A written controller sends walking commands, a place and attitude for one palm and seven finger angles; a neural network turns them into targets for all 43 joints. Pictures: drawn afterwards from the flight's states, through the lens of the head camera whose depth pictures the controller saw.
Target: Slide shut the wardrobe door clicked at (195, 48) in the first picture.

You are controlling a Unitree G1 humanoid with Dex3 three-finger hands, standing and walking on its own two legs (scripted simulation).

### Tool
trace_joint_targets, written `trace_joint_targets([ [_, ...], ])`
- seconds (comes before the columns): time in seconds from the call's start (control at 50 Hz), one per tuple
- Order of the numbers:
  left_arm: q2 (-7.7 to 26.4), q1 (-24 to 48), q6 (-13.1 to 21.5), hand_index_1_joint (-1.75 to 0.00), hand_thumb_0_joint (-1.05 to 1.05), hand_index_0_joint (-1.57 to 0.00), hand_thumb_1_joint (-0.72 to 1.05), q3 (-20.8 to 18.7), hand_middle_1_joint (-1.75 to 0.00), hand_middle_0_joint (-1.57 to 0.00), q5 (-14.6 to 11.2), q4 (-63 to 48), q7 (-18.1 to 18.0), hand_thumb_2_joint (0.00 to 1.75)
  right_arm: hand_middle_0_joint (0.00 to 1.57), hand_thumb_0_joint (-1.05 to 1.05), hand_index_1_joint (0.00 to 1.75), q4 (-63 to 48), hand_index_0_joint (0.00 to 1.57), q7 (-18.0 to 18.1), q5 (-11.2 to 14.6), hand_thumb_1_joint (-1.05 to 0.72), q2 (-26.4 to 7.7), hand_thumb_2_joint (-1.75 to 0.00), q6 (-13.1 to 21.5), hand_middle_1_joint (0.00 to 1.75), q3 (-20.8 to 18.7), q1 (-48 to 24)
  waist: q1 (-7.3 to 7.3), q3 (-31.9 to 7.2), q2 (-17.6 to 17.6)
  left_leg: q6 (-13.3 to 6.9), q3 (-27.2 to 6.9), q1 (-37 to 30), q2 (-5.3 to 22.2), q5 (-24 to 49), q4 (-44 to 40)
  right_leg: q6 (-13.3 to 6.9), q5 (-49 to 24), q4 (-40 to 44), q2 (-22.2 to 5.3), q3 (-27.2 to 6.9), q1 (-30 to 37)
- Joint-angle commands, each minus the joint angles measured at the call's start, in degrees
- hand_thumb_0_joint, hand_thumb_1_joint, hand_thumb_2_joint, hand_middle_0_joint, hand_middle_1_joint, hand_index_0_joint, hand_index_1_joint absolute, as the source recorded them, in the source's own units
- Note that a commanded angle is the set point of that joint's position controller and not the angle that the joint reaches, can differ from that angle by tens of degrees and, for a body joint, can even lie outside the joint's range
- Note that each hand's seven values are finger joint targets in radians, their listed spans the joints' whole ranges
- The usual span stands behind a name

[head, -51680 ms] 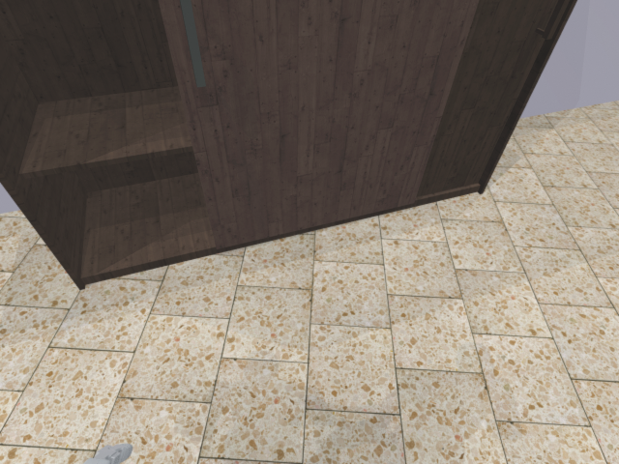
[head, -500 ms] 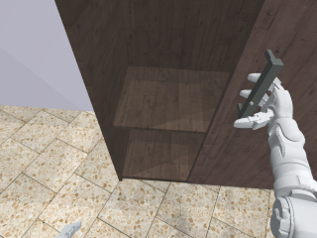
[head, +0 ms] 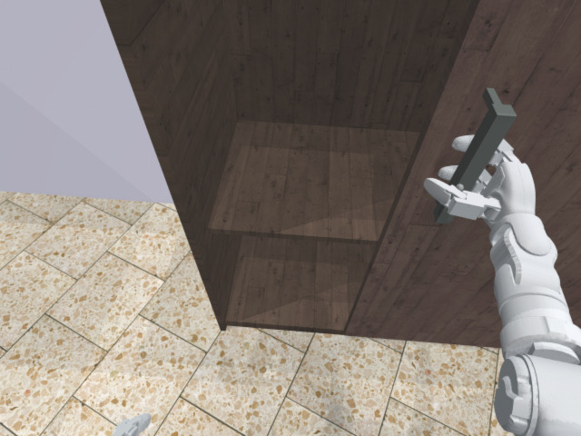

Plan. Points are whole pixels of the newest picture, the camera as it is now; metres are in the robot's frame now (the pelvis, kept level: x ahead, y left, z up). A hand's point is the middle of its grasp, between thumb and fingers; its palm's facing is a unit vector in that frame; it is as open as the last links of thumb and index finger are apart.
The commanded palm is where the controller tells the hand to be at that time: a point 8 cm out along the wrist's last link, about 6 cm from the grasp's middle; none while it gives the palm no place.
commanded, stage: grip the handle and tug to test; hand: right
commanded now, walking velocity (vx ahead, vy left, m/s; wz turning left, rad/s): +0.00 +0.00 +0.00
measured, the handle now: (464, 162) +0.50 -0.18 +0.12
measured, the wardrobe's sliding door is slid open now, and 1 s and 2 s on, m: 0.41 0.41 0.41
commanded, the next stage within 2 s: tug the door sideways, standing still in 0.96 s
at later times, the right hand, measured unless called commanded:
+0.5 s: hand (456, 187) +0.45 -0.16 +0.12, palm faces -0.01 +1.00 -0.01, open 5.8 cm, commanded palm +0.42 -0.21 +0.12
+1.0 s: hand (456, 188) +0.44 -0.16 +0.12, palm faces -0.02 +1.00 -0.01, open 5.9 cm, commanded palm +0.40 -0.21 +0.12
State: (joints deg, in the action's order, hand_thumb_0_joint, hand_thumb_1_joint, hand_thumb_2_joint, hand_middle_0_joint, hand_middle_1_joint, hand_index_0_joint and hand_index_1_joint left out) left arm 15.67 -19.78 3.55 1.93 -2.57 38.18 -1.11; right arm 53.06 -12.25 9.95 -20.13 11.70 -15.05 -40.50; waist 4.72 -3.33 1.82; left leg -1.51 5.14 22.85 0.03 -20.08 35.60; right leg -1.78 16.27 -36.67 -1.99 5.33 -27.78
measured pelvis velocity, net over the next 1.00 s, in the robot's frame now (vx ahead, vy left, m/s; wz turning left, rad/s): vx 0.04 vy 0.00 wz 0.04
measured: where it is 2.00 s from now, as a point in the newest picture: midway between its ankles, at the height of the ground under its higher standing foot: outside the picture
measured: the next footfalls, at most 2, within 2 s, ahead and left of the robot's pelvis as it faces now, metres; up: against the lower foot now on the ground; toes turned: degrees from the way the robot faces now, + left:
none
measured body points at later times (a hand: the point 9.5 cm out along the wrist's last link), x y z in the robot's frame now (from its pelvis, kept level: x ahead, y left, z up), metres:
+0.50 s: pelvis +0.01 +0.00 +0.00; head +0.04 +0.01 +0.45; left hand +0.07 +0.26 -0.12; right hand +0.44 -0.22 +0.13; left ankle -0.02 +0.10 -0.72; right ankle +0.02 -0.10 -0.72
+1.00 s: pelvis +0.04 +0.00 +0.01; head +0.07 +0.02 +0.46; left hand +0.12 +0.26 -0.10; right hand +0.44 -0.22 +0.13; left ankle -0.02 +0.10 -0.72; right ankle +0.02 -0.10 -0.72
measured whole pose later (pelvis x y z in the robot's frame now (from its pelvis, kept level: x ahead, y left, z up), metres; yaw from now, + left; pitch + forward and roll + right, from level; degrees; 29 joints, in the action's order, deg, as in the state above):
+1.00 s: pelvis +0.04 +0.00 +0.01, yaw +2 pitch +8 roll +0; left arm 15.5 -18.5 3.6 0.8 -2.7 34.9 -0.1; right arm 32.4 -10.8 12.2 -18.3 5.6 -15.9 -24.8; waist 4.3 -4.6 2.2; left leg -1.4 2.8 18.4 -0.7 -20.4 31.4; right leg -1.2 17.6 -32.6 -2.3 7.1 -22.4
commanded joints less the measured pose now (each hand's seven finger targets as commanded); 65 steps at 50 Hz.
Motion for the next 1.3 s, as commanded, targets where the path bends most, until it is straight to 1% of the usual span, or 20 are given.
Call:
trace_joint_targets([
  [0.0,8.4,-2.2,2.2,-0.30,0.00,-0.20,0.90,-3.0,-0.30,-0.20,0.0,-5.7,-0.8,0.90,0.42,0.00,1.36,-13.3,0.42,-0.1,0.3,-0.62,-13.1,-0.78,4.9,1.36,-2.6,-27.4,0.47,-19.2,0.1,0.2,-4.0,0.1,-1.3,19.6,-4.4,-0.7,-13.6,2.4,1.2,-6.2,16.4],
  [0.12,8.6,-2.4,2.3,-0.30,0.00,-0.20,0.90,-3.0,-0.30,-0.20,0.1,-5.9,-1.0,0.90,0.45,0.00,1.40,-12.9,0.45,-0.7,1.0,-0.90,-13.9,-0.90,5.2,1.40,-3.8,-25.8,0.19,-20.0,-0.8,0.4,-4.4,-1.5,-1.5,21.4,-4.5,-0.9,-14.0,2.4,1.3,-5.8,15.8],
  [0.24,8.6,-2.6,2.2,-0.30,0.00,-0.20,0.90,-3.3,-0.30,-0.20,0.0,-5.9,-0.7,0.90,0.45,0.00,1.40,-14.4,0.45,-0.4,0.6,-0.90,-13.8,-0.90,5.2,1.40,-3.4,-25.1,-0.12,-19.5,1.9,0.1,-3.7,0.1,-1.6,20.3,-4.3,-0.4,-15.0,2.6,0.9,-6.3,17.3],
  [0.3,8.3,-2.3,2.3,-0.30,0.00,-0.20,0.90,-3.3,-0.30,-0.20,0.1,-6.1,-0.5,0.90,0.45,0.00,1.40,-16.6,0.45,0.1,0.6,-0.90,-12.0,-0.90,5.2,1.40,-2.0,-24.7,0.15,-20.4,0.7,0.2,-3.9,-0.9,-1.7,22.8,-4.3,-0.7,-17.3,2.3,1.0,-6.1,18.0],
  [0.32,8.6,-2.6,2.3,-0.30,0.00,-0.20,0.90,-3.5,-0.30,-0.20,0.2,-6.1,-0.4,0.90,0.45,0.00,1.40,-16.6,0.45,0.4,0.7,-0.90,-13.9,-0.90,5.1,1.40,-4.1,-22.7,-0.71,-21.2,0.6,0.2,-3.8,-1.5,-1.7,23.0,-4.2,-0.5,-17.5,2.3,0.9,-6.1,18.1],
  [0.44,8.4,-1.8,2.2,-0.30,0.00,-0.20,0.90,-3.6,-0.30,-0.20,0.1,-6.7,-0.2,0.90,0.45,0.00,1.40,-19.8,0.45,0.5,0.7,-0.90,-13.2,-0.90,4.9,1.40,-3.6,-19.7,-1.15,-21.1,1.0,0.2,-4.1,-3.3,-1.7,26.0,-4.1,-0.6,-19.9,2.4,0.9,-5.6,18.6],
  [0.5,8.0,-1.4,2.1,-0.30,0.00,-0.20,0.90,-3.5,-0.30,-0.20,0.0,-6.4,-0.3,0.90,0.45,0.00,1.40,-20.3,0.45,0.3,0.6,-0.90,-10.8,-0.90,4.7,1.40,-1.2,-22.6,0.23,-18.8,0.4,0.3,-4.0,-1.5,-1.7,25.2,-4.7,-0.8,-19.3,2.3,0.8,-5.6,18.7],
  [0.56,8.4,-1.4,1.9,-0.30,0.00,-0.20,0.90,-3.5,-0.30,-0.20,0.0,-6.7,-0.5,0.90,0.45,0.00,1.40,-18.9,0.45,0.1,1.0,-0.90,-13.3,-0.90,3.9,1.40,-3.9,-19.1,-0.89,-19.1,-0.8,0.5,-4.3,-3.6,-1.6,26.0,-4.7,-0.9,-17.9,2.7,1.2,-5.1,16.9],
  [0.62,7.9,-0.7,2.1,-0.30,0.00,-0.20,0.90,-3.6,-0.30,-0.20,0.0,-7.5,-0.4,0.90,0.45,0.00,1.40,-22.9,0.45,-0.4,1.2,-0.90,-11.9,-0.90,3.8,1.40,-3.0,-15.7,-1.85,-22.3,2.9,0.2,-4.2,-5.0,-1.4,29.0,-4.1,-0.6,-22.5,2.5,1.2,-5.1,20.1],
  [0.68,7.7,0.0,2.2,-0.30,0.00,-0.20,0.90,-3.6,-0.30,-0.20,-0.1,-8.2,-0.1,0.90,0.45,0.00,1.40,-25.5,0.45,-0.4,1.9,-0.90,-10.7,-0.90,3.0,1.40,-2.6,-12.1,-2.34,-21.6,1.7,0.3,-3.8,-5.1,-1.4,30.0,-4.4,-0.5,-24.6,2.6,0.8,-5.3,20.7],
  [0.7,7.8,0.0,2.2,-0.30,0.00,-0.20,0.90,-3.6,-0.30,-0.20,-0.1,-8.2,-0.1,0.90,0.45,0.00,1.40,-25.3,0.45,-0.5,1.9,-0.90,-10.9,-0.90,2.7,1.40,-2.7,-10.5,-2.36,-21.1,-1.0,0.5,-4.0,-6.2,-1.4,31.2,-4.6,-0.8,-24.8,2.5,0.8,-5.0,19.5],
  [0.84,7.4,1.4,2.3,-0.30,0.00,-0.20,0.90,-3.8,-0.30,-0.20,-0.3,-9.6,0.2,0.90,0.45,0.00,1.40,-32.1,0.45,-0.8,2.5,-0.90,-9.5,-0.90,0.8,1.40,-2.1,-4.2,-3.20,-21.3,0.5,0.9,-4.1,-9.0,-0.8,36.7,-4.4,-0.9,-28.5,3.0,1.0,-4.1,20.1],
  [0.88,7.3,1.8,2.4,-0.30,0.00,-0.20,0.90,-3.8,-0.30,-0.20,-0.3,-10.1,0.3,0.90,0.45,0.00,1.40,-33.9,0.45,-0.8,2.8,-0.90,-10.2,-0.90,-0.1,1.40,-3.7,1.1,-4.37,-21.5,1.4,0.9,-4.2,-9.8,-0.6,38.4,-4.4,-0.8,-31.4,3.0,0.8,-4.0,20.7],
  [0.9,7.4,1.7,2.4,-0.30,0.00,-0.20,0.90,-3.8,-0.30,-0.20,-0.2,-10.1,0.3,0.90,0.45,0.00,1.40,-33.8,0.45,-0.8,2.9,-0.90,-10.5,-0.90,-0.5,1.40,-4.0,2.2,-4.23,-21.1,-1.4,1.2,-4.2,-10.8,-0.6,40.1,-4.5,-1.0,-31.5,2.9,0.8,-3.8,19.8],
  [1.02,6.9,2.4,3.0,-0.30,0.00,-0.20,0.90,-4.1,-0.30,-0.20,-0.3,-10.8,0.3,0.90,0.45,0.00,1.40,-40.7,0.45,-0.5,3.2,-0.90,-8.3,-0.90,-2.3,1.40,-2.7,6.2,-4.60,-22.0,0.9,1.4,-3.9,-11.3,-0.4,42.6,-4.5,-0.8,-37.2,3.1,0.4,-3.9,22.3],
  [1.04,6.8,2.6,3.1,-0.30,0.00,-0.20,0.90,-4.0,-0.30,-0.20,-0.3,-10.7,0.3,0.90,0.45,0.00,1.40,-41.4,0.45,-0.3,3.1,-0.90,-7.6,-0.90,-2.7,1.40,-2.0,6.4,-4.38,-21.4,1.3,1.3,-3.6,-10.6,-0.4,41.6,-4.5,-0.6,-38.0,3.1,0.3,-4.1,22.8],
  [1.06,6.7,2.6,3.0,-0.30,0.00,-0.20,0.90,-3.9,-0.30,-0.20,-0.3,-10.2,0.2,0.90,0.45,0.00,1.40,-42.1,0.45,0.0,2.9,-0.90,-5.2,-0.90,-3.0,1.40,1.0,1.1,-2.84,-20.6,2.3,1.4,-3.5,-8.5,-0.6,40.5,-4.8,-0.6,-37.6,2.9,0.3,-4.2,23.8],
  [1.12,7.4,1.2,2.7,-0.30,0.00,-0.20,0.90,-4.3,-0.30,-0.20,-0.1,-7.2,-0.4,0.90,0.45,0.00,1.40,-38.5,0.45,1.6,1.9,-0.90,-6.4,-0.90,-3.6,1.40,1.2,-10.0,-0.11,-18.1,0.6,1.3,-3.4,-4.5,-1.1,36.5,-5.3,-0.5,-34.8,2.2,0.1,-5.0,23.6],
  [1.22,6.9,-0.3,3.0,-0.30,0.00,-0.20,0.90,-4.6,-0.30,-0.20,0.5,-5.5,-0.3,0.90,0.45,0.00,1.40,-36.8,0.45,2.8,1.2,-0.90,-0.9,-0.90,-3.3,1.40,5.3,-14.2,0.35,-23.6,3.0,1.2,-3.2,-3.1,-1.0,37.5,-4.3,-0.2,-39.7,0.7,0.4,-6.1,27.5],
  [1.28,6.7,-0.3,3.2,-0.30,0.00,-0.20,0.90,-4.7,-0.30,-0.20,0.6,-4.7,0.1,0.90,0.45,0.00,1.40,-35.3,0.45,3.1,0.8,-0.90,2.2,-0.90,-2.9,1.40,8.4,-15.7,0.85,-24.2,1.0,1.2,-2.7,-1.6,-1.3,35.7,-3.8,0.1,-39.3,0.4,0.3,-7.0,28.2],
])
